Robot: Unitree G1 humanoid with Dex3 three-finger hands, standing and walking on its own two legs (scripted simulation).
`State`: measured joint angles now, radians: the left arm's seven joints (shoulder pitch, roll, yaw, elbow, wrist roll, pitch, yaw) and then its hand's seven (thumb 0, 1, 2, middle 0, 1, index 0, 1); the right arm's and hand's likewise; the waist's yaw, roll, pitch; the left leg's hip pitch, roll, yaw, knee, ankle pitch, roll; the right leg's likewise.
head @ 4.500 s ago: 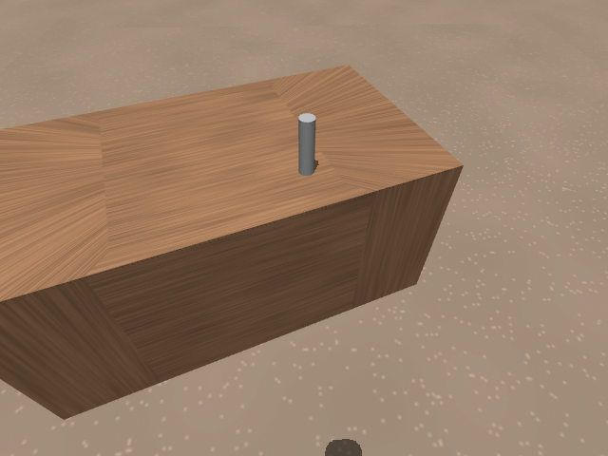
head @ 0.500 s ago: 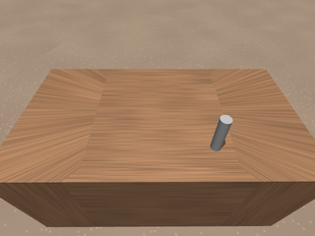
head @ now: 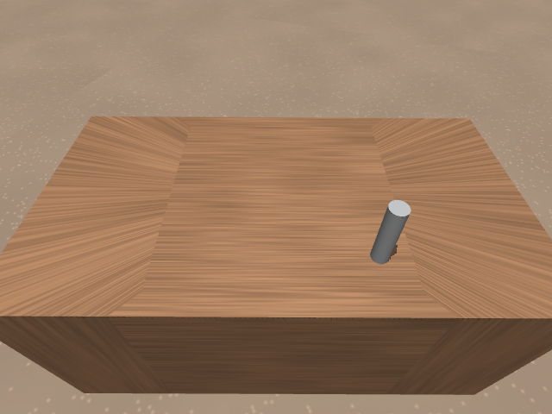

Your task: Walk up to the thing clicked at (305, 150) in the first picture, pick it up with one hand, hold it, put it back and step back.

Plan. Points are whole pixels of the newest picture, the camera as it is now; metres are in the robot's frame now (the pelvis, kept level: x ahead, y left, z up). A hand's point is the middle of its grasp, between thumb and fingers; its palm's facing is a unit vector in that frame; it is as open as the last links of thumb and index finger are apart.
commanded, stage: stand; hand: right
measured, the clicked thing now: (388, 234) +0.50 -0.23 -0.10
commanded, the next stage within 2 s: rise first in 1.78 s
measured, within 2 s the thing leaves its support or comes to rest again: neither
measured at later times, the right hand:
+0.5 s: hand out of the picture +0.08 -0.25 -0.16, palm faces -0.02 +0.94 -0.35, open 7.4 cm
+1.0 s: hand out of the picture +0.07 -0.25 -0.16, palm faces -0.02 +0.94 -0.34, open 7.4 cm
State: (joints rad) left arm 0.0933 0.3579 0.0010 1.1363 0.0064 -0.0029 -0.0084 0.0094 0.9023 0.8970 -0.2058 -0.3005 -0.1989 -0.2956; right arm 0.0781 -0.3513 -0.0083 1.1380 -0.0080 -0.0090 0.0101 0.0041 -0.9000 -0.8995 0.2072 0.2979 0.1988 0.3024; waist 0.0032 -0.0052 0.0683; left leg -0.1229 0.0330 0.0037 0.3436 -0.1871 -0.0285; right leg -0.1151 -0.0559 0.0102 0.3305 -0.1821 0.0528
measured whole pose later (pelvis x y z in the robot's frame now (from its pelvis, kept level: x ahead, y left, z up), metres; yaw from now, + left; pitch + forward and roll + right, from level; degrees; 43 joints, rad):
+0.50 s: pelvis +0.00 +0.00 +0.00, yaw +0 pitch -2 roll +0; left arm 0.11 0.36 -0.01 1.12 0.01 0.00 -0.01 0.01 0.90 0.90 -0.21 -0.30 -0.20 -0.30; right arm 0.09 -0.35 -0.01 1.14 -0.01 -0.01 0.01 0.00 -0.90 -0.90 0.21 0.30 0.20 0.30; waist 0.00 -0.01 0.06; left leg -0.12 0.03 0.00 0.35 -0.19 -0.03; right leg -0.11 -0.06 0.01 0.33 -0.19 0.05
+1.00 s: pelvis +0.00 +0.00 +0.00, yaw +0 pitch -2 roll +0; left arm 0.12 0.36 0.00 1.12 0.01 0.00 -0.01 0.01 0.90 0.90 -0.21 -0.30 -0.20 -0.30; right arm 0.11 -0.35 -0.01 1.13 -0.01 -0.01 0.01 0.00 -0.90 -0.90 0.21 0.30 0.20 0.30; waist 0.00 -0.01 0.06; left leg -0.12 0.03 0.00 0.34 -0.19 -0.03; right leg -0.11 -0.06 0.01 0.33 -0.18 0.05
